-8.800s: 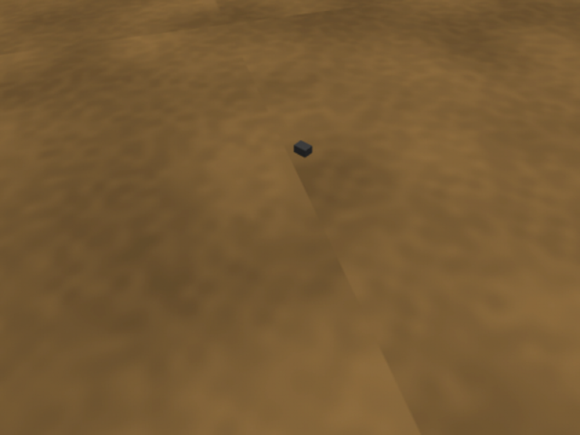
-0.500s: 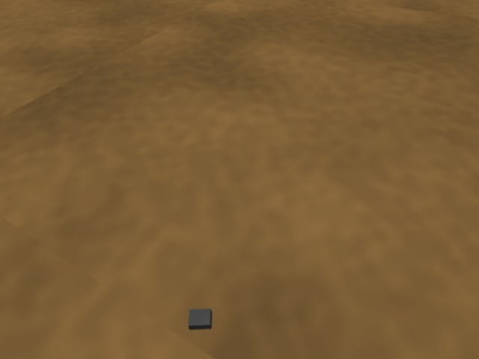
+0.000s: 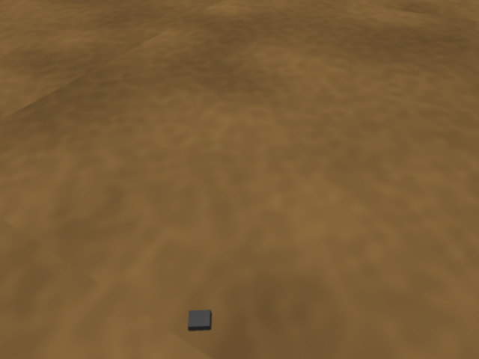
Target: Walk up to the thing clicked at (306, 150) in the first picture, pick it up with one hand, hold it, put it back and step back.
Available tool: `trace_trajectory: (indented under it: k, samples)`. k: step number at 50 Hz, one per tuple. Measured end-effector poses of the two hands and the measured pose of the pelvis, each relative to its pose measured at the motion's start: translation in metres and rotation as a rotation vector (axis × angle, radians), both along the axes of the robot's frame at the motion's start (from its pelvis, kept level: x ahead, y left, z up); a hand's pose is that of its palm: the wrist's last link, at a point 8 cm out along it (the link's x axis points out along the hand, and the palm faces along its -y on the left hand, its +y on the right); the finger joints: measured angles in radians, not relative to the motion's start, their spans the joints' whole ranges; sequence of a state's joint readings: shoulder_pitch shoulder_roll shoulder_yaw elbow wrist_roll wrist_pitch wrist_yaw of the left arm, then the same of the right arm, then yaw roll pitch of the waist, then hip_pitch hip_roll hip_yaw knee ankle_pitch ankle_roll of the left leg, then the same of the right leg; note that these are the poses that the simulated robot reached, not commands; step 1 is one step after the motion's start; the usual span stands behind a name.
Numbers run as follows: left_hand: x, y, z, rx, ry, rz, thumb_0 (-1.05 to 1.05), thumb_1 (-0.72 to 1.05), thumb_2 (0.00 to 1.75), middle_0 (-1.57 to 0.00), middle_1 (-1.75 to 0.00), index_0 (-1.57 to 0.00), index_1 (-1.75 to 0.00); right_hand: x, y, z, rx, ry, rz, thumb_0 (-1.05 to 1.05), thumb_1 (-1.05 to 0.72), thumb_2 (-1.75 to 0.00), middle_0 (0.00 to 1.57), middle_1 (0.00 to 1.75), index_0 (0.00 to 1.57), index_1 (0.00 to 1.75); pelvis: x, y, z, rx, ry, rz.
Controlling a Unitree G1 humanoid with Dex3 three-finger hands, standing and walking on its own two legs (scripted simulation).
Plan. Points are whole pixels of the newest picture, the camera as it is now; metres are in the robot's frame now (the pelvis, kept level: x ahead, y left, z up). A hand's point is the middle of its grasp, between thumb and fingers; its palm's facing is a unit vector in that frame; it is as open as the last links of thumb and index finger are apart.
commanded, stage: stand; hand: left
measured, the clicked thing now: (200, 320) +0.44 +0.21 -0.76
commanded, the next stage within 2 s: walk up in 0.10 s
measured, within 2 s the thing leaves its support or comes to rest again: neither
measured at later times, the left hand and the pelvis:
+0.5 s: hand out of the picture +0.06 +0.21 -0.16, palm faces -0.02 -0.94 -0.35, open 7.4 cm; pelvis +0.01 -0.05 -0.01, yaw -1 degrees
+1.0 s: hand out of the picture +0.15 +0.20 -0.15, palm faces +0.01 -0.93 -0.38, open 7.4 cm; pelvis +0.05 -0.06 -0.01, yaw +0 degrees
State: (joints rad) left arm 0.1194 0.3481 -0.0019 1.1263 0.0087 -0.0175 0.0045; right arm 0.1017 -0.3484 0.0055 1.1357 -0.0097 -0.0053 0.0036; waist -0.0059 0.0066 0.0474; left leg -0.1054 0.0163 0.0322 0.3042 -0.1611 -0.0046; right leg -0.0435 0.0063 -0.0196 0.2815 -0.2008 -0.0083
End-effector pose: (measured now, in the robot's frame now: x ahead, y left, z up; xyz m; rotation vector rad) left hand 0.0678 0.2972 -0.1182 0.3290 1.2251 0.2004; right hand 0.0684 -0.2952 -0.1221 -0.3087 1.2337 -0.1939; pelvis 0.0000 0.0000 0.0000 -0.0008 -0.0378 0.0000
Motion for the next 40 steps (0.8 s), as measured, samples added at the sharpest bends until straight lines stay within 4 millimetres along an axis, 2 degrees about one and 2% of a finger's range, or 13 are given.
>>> trace_trajectory:
  k: [7, 10, 14, 19, 24, 29, 33, 40]
  samples:
    - [-0.002, 0.002, -0.001, -0.008, 0.0, 0.003, 0.01, 0.9, 0.9, -0.2, -0.3, -0.2, -0.3, -0.003, -0.001, 0.002, -0.009, -0.014, -0.003, 0.0, -0.9, -0.9, 0.21, 0.3, 0.2, 0.3, -0.002, 0.0, -0.001, 0.004, -0.001, -0.004]
    - [-0.003, 0.005, -0.004, -0.005, 0.01, 0.008, 0.01, 0.9, 0.9, -0.2, -0.3, -0.21, -0.3, -0.009, -0.007, 0.004, -0.027, -0.031, -0.014, 0.0, -0.9, -0.9, 0.21, 0.3, 0.2, 0.3, -0.001, -0.005, -0.004, 0.016, 0.002, -0.012]
    - [-0.005, 0.001, -0.007, 0.006, 0.034, 0.007, 0.01, 0.9, 0.9, -0.2, -0.3, -0.2, -0.3, -0.019, -0.028, 0.004, -0.058, -0.028, -0.035, 0.0, -0.9, -0.9, 0.21, 0.3, 0.2, 0.3, 0.0, -0.019, -0.008, 0.027, 0.003, -0.025]
    - [-0.012, -0.02, -0.006, 0.019, 0.045, 0.01, 0.01, 0.91, 0.9, -0.2, -0.3, -0.2, -0.3, -0.022, -0.06, -0.002, -0.076, -0.002, -0.054, 0.0, -0.9, -0.9, 0.21, 0.3, 0.2, 0.3, 0.004, -0.038, -0.012, 0.004, -0.01, -0.029]
    - [-0.011, -0.04, -0.004, 0.0, 0.04, 0.021, 0.01, 0.9, 0.9, -0.2, -0.3, -0.2, -0.3, -0.011, -0.071, -0.001, -0.074, 0.016, -0.029, 0.01, -0.9, -0.9, 0.21, 0.3, 0.2, 0.3, 0.013, -0.046, -0.009, 0.008, -0.002, -0.022]
    - [-0.001, -0.05, -0.011, -0.022, 0.021, 0.025, 0.01, 0.9, 0.9, -0.21, -0.3, -0.21, -0.3, 0.008, -0.065, -0.002, -0.069, 0.014, 0.009, 0.01, -0.9, -0.9, 0.2, 0.3, 0.2, 0.3, 0.021, -0.047, -0.011, -0.006, 0.0, -0.013]
    - [0.015, -0.05, -0.021, -0.042, 0.009, 0.042, 0.01, 0.9, 0.9, -0.21, -0.3, -0.21, -0.3, 0.023, -0.054, 0.0, -0.06, -0.018, 0.019, 0.0, -0.9, -0.9, 0.2, 0.3, 0.2, 0.3, 0.028, -0.047, -0.014, 0.011, -0.015, -0.008]
    - [0.049, -0.058, -0.013, -0.035, -0.056, 0.007, 0.01, 0.9, 0.9, -0.2, -0.3, -0.2, -0.3, 0.051, -0.053, 0.002, -0.023, -0.079, 0.025, 0.0, -0.9, -0.9, 0.21, 0.3, 0.2, 0.3, 0.039, -0.056, -0.011, 0.0, -0.018, -0.019]
